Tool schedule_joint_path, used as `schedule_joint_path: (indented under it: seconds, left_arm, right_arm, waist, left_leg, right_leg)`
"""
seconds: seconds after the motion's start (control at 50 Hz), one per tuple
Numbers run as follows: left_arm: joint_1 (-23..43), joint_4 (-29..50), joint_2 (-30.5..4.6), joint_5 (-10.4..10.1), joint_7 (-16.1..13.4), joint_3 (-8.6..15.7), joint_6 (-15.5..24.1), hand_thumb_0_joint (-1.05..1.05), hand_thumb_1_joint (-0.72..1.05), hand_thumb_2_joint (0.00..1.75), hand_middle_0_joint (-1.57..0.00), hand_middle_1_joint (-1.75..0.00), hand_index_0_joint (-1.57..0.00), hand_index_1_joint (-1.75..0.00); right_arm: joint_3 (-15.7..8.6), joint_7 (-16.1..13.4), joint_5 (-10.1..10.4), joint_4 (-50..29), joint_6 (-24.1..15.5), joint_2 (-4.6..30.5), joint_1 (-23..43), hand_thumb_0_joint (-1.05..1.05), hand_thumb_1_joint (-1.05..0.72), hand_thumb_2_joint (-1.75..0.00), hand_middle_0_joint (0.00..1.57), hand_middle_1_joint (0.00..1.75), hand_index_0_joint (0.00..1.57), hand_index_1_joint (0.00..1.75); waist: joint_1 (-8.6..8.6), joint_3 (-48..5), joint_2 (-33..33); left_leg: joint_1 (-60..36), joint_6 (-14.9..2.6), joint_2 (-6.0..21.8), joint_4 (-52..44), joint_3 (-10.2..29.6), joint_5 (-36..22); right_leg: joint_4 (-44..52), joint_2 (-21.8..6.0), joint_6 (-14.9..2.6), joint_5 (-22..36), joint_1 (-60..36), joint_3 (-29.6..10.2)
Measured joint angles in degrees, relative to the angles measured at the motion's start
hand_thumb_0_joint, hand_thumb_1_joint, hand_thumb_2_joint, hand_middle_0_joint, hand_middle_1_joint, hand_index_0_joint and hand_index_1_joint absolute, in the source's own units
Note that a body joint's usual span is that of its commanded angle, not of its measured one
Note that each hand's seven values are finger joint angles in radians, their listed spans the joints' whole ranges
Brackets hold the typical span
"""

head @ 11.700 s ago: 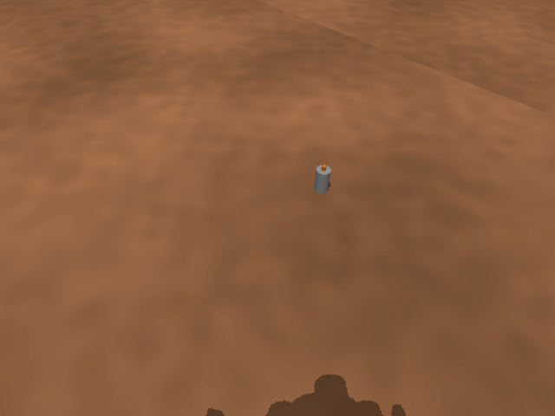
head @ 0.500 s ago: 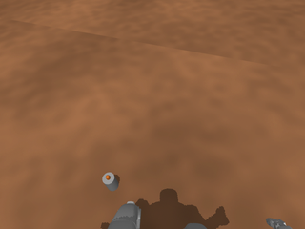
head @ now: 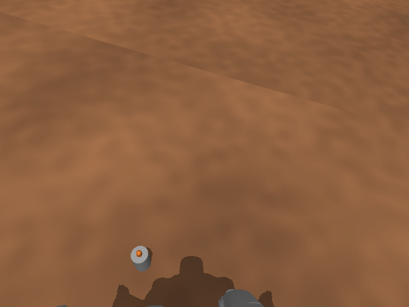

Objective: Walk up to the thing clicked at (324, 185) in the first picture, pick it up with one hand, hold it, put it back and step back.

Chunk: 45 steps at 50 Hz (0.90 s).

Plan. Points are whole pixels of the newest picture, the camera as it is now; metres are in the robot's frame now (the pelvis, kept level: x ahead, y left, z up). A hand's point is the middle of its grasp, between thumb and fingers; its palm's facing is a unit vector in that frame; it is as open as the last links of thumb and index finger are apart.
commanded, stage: stand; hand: left
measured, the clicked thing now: (140, 258) +0.40 +0.23 -0.68
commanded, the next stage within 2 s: none
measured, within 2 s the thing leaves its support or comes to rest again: neither
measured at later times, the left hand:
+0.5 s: hand out of the picture +0.14 +0.24 -0.13, palm faces -0.02 -0.93 -0.36, open 7.3 cm
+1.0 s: hand out of the picture +0.12 +0.23 -0.14, palm faces -0.02 -0.94 -0.33, open 7.3 cm
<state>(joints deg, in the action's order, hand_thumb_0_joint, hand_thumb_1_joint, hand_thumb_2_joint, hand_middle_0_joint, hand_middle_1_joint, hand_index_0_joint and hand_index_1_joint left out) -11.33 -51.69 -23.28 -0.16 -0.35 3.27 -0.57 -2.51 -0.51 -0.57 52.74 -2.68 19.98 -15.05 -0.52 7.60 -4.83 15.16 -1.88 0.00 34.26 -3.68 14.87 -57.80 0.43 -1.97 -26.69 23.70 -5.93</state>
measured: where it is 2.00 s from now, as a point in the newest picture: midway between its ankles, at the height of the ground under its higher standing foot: outside the picture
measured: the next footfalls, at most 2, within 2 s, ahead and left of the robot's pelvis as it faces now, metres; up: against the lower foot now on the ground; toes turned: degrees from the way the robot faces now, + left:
right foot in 0.18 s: +0.10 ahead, -0.14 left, +0.00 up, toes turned +0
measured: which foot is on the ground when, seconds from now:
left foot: down 0.00-1.00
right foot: up 0.00-0.16, down 0.18-1.00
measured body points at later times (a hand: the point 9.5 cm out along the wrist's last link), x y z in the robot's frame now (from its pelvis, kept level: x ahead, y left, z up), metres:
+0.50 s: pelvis +0.04 -0.01 +0.02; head +0.04 -0.02 +0.47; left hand +0.14 +0.29 -0.10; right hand +0.13 -0.31 -0.12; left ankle +0.04 +0.10 -0.73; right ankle +0.06 -0.14 -0.73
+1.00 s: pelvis +0.04 -0.02 +0.02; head +0.06 -0.02 +0.47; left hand +0.12 +0.28 -0.11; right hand +0.13 -0.32 -0.11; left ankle +0.04 +0.10 -0.73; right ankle +0.06 -0.14 -0.73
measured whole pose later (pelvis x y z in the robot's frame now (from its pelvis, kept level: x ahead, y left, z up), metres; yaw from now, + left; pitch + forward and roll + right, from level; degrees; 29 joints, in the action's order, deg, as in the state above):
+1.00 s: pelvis +0.04 -0.02 +0.02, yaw +1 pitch -2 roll +0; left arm -4.9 -65.7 -20.1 0.7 0.7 0.0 1.1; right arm -0.5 0.8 -0.7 66.6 -0.8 19.5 -4.5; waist 0.0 3.2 -0.2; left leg 6.6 0.5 1.1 17.8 -2.2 9.6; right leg -18.3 -0.5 0.1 -8.5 8.2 0.8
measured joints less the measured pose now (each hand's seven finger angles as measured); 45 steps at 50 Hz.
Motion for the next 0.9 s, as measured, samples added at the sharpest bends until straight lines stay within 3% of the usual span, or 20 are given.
schedule_joint_path:
  seconds: [0.14, 0.2, 0.28, 0.5, 0.9]
  left_arm:
    - [1.6, -1.5, 3.2, 0.5, 1.5, -2.1, 0.5, 0.0, 0.91, 0.9, -0.2, -0.3, -0.21, -0.3]
    - [1.5, -3.3, 3.9, 1.0, 1.4, -2.3, 1.1, 0.0, 0.91, 0.9, -0.2, -0.3, -0.21, -0.3]
    - [1.6, -5.6, 3.9, 1.4, 1.5, -3.0, 1.6, 0.0, 0.91, 0.9, -0.2, -0.3, -0.21, -0.3]
    - [5.5, -9.0, 2.6, 0.6, 0.9, -3.1, 2.3, 0.01, 0.91, 0.9, -0.2, -0.3, -0.21, -0.3]
    - [6.8, -13.7, 3.4, 0.8, 1.1, -3.4, 1.8, 0.0, 0.91, 0.9, -0.2, -0.3, -0.21, -0.3]
  right_arm:
    - [1.1, 0.1, -0.1, 0.5, 0.4, -1.3, 4.1, 0.0, -0.9, -0.9, 0.21, 0.3, 0.2, 0.3]
    - [1.1, 0.4, 0.1, 1.5, 1.2, -0.9, 5.8, 0.0, -0.9, -0.9, 0.21, 0.3, 0.2, 0.3]
    - [1.5, 0.7, 0.6, 3.4, 1.4, -1.2, 7.1, 0.0, -0.9, -0.9, 0.2, 0.3, 0.2, 0.3]
    - [1.8, 1.5, 0.1, 9.9, 1.7, -0.7, 9.0, 0.0, -0.9, -0.9, 0.2, 0.3, 0.2, 0.3]
    - [2.0, 1.3, 0.0, 13.9, 1.9, -0.4, 10.6, 0.0, -0.9, -0.9, 0.2, 0.3, 0.2, 0.3]
  waist:
    - [-0.3, -0.9, 1.0]
    - [0.19, -1.4, 2.8]
    - [-0.24, -2.6, 4.7]
    - [0.41, -3.6, 5.2]
    - [0.31, -4.3, 4.2]
  left_leg:
    - [-2.6, -0.04, -0.3, -3.3, -1.0, -0.4]
    - [-2.5, 0.52, 0.3, -1.1, -1.2, 1.4]
    - [-4.8, 1.12, 0.2, -5.6, -0.4, -0.4]
    - [-8.5, 1.85, 0.7, -12.7, 0.6, -3.4]
    - [-8.9, 2.38, 1.2, -16.4, 1.3, -5.3]
  right_leg:
    - [16.3, -2.0, 0.91, 5.5, -4.3, 3.2]
    - [24.9, -1.9, 2.08, 13.2, -8.8, 3.8]
    - [27.9, -2.0, 2.89, 13.6, -10.7, 4.7]
    - [34.9, -1.4, 2.38, 16.2, -14.7, 5.8]
    - [39.5, -0.9, 2.02, 18.4, -15.8, 6.6]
